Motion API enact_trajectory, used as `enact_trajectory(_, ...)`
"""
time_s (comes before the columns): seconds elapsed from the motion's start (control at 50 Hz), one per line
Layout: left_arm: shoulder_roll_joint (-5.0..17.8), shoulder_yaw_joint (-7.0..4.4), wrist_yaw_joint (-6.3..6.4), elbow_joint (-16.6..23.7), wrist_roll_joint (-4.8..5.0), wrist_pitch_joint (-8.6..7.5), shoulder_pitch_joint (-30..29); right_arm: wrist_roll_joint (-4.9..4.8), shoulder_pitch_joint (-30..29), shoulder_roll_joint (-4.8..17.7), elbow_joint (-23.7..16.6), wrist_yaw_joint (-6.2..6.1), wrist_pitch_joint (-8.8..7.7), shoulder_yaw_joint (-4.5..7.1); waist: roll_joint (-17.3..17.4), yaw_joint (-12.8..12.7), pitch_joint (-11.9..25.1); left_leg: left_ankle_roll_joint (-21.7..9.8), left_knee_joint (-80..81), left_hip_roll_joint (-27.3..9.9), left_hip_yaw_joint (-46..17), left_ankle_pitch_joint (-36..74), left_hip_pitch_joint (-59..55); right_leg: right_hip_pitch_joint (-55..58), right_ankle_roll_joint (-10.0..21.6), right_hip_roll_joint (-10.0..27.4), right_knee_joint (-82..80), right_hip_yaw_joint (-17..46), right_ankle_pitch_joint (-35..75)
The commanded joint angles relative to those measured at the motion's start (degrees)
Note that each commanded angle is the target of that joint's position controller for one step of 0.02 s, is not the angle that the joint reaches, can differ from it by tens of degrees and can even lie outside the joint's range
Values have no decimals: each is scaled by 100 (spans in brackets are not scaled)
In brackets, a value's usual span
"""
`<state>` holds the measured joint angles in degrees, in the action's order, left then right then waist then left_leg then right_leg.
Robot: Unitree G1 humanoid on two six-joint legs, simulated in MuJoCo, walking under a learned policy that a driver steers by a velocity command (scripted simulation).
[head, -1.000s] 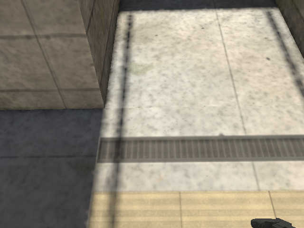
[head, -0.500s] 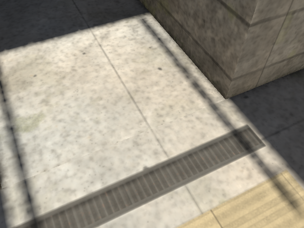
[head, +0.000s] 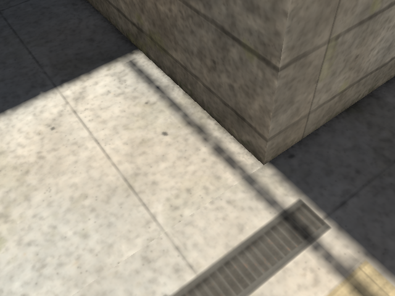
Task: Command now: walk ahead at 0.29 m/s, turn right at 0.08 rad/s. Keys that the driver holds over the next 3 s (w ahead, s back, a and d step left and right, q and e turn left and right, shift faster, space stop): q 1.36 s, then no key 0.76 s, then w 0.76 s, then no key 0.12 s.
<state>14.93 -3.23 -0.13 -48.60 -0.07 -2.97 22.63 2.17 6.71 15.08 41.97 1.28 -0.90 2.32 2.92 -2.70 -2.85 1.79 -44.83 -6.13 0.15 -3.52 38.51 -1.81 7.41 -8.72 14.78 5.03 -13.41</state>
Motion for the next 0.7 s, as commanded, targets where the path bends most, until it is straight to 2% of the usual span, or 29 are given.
enact_trajectory(0.02, 630, -78, 74, 134, -46, -77, 299, -68, -272, 218, -323, 6, -105, -18, -684, -96, 207, -204, 618, 374, 420, 468, -613, 90, 6, 1372, 172, 181, 4872)
enact_trajectory(0.06, 642, -47, 117, 78, -106, -66, 265, -71, -191, 281, -264, -4, -146, -21, -764, -51, 207, -386, 967, 546, 426, 260, -929, 298, -58, 1497, 401, 158, 5115)
enact_trajectory(0.08, 685, -46, 151, 73, -130, -71, 166, -58, 82, 373, -162, -19, -173, 5, -799, 87, 275, -503, 1087, 669, 399, 34, -1228, 381, -106, 1574, 660, 156, 5525)
enact_trajectory(0.1, 751, -61, 190, 72, -146, -76, 53, -47, 541, 494, 9, -44, -212, 47, -816, 285, 397, -616, 1251, 811, 357, -147, -1613, 486, -161, 1626, 1065, 150, 5922)
enact_trajectory(0.12, 853, -88, 207, 81, -127, -71, -127, -45, 1114, 568, 200, -70, -274, 83, -726, 599, 537, -722, 1771, 871, 318, 105, -2110, 538, -210, 1561, 1783, 34, 5904)
enact_trajectory(0.14, 924, -103, 213, 175, -80, -89, -323, -27, 1676, 708, 365, -107, -352, 123, -503, 905, 825, -864, 2146, 570, 0, 1460, -3020, 113, -278, 1288, 2849, -150, 4899)
enact_trajectory(0.16, 658, -45, 233, 384, -41, -130, 47, -14, 1968, 1278, 344, -125, -359, 248, 541, 706, 1455, -1447, 1412, -845, -1426, 4942, -4385, -1074, -459, 611, 4766, -525, 1388)
enact_trajectory(0.18, 465, -23, 205, 331, 53, -56, 669, -208, 1712, 1306, 257, -93, -247, 293, 1242, 301, 2265, -2510, 1710, -1790, -3146, 6273, -5197, -2303, -673, -96, 6134, -442, -2038)
enact_trajectory(0.2, 700, -17, 183, 231, -192, 38, 445, -369, 1346, 1059, 100, -34, -186, 277, 232, 291, 1933, -2462, 2051, -1537, -2948, 5120, -4579, -2521, -677, 327, 6389, -36, -1678)
enact_trajectory(0.22, 714, -31, 155, 311, -232, 88, -45, -338, 941, 803, 4, -43, -128, 223, -77, 293, 1224, -2313, 2278, -1226, -2469, 3880, -3887, -2754, -714, 491, 6349, -47, -1447)
enact_trajectory(0.24, 657, -17, 138, 372, -233, 139, -284, -281, 745, 590, 1, -66, -62, 157, -331, 192, 709, -2075, 2558, -922, -2102, 3066, -3197, -2783, -748, 687, 5975, -73, -1310)
enact_trajectory(0.26, 611, -7, 125, 471, -231, 240, -434, -263, 739, 575, 33, -95, -22, 154, -268, 136, 486, -1893, 2747, -667, -1875, 2461, -2741, -2672, -794, 818, 5590, -81, -1219)
enact_trajectory(0.3, 496, 23, 113, 463, -212, 400, -320, -197, 767, 682, 87, -81, 45, 191, 2, 55, 532, -1684, 2898, -320, -1685, 1725, -2284, -2326, -874, 760, 5251, -230, -1023)
enact_trajectory(0.36, 448, 34, 135, 530, -191, 468, -469, -154, 772, 876, 51, -68, 96, 282, 131, 102, 665, -1590, 2978, -147, -1712, 697, -2163, -2391, -971, 778, 4692, -265, -907)
enact_trajectory(0.44, 509, 14, 180, 681, -167, 523, -995, -129, 849, 954, -15, -85, 215, 358, 356, 340, 594, -1427, 3176, -62, -2221, -1296, -2259, -2659, -1042, 826, 4019, -183, -748)
enact_trajectory(0.52, 473, 52, 230, 791, -92, 477, -1251, -85, 921, 1001, -50, -105, 304, 434, 423, 494, 551, -1359, 3097, -49, -2597, -1599, -2400, -2509, -982, 726, 3338, -129, -836)
enact_trajectory(0.54, 525, 58, 232, 803, -81, 415, -1287, -24, 764, 984, -121, -117, 307, 433, 435, 507, 584, -1371, 3043, -72, -2734, -1547, -2415, -2399, -946, 691, 3176, -117, -853)
enact_trajectory(0.58, 528, 74, 253, 822, -26, 326, -1210, -15, 691, 999, -152, -100, 332, 453, 505, 486, 619, -1331, 2944, -55, -2923, -1265, -2417, -2071, -842, 576, 2711, -112, -982)
enact_trajectory(0.62, 508, 108, 290, 772, 42, 250, -860, -41, 551, 969, -167, -76, 374, 460, 575, 325, 612, -1189, 2828, 34, -3056, -934, -2287, -1472, -675, 467, 1851, -138, -868)
enact_trajectory(0.64, 553, 102, 360, 710, 78, 188, -583, -83, 454, 959, -178, -86, 399, 465, 530, 126, 552, -978, 2687, 209, -3007, -1267, -2046, -992, -580, 439, 930, -180, -616)
enact_trajectory(0.66, 803, 39, 417, 685, 21, 102, -483, -162, 525, 795, -201, -100, 386, 421, 274, 155, 420, -687, 2434, 515, -2744, -1924, -1622, -515, -435, 881, 85, 201, -544)
enact_trajectory(0.68, 1273, -48, 462, 843, -62, 94, -708, -192, 988, 361, -190, -116, 361, 320, -862, 468, 562, -365, 1152, 1138, -1833, -2652, -1218, -183, -98, 2320, -548, 1647, -1372)
enact_trajectory(0.7, 1611, -116, 433, 1050, -204, 116, -1357, -90, 715, 625, -272, -164, 327, 397, -1453, 436, -23, -232, -13, 1777, -666, -2898, -258, -930, 490, 3249, -752, 2768, -723)
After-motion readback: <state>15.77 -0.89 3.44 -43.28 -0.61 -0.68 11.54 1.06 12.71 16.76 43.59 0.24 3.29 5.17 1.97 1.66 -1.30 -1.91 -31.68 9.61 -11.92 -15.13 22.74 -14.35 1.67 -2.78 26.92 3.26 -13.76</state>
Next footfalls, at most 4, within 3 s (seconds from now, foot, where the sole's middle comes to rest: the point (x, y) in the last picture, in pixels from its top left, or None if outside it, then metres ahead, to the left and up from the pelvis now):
0.14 left None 0.24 0.10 -0.78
0.66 right None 0.23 -0.09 -0.78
1.14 left None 0.12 0.10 -0.78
1.64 right None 0.26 -0.03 -0.78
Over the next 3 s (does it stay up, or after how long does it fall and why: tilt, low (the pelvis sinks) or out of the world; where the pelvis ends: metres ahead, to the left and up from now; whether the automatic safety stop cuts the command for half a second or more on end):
stays up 0.37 0.24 -0.01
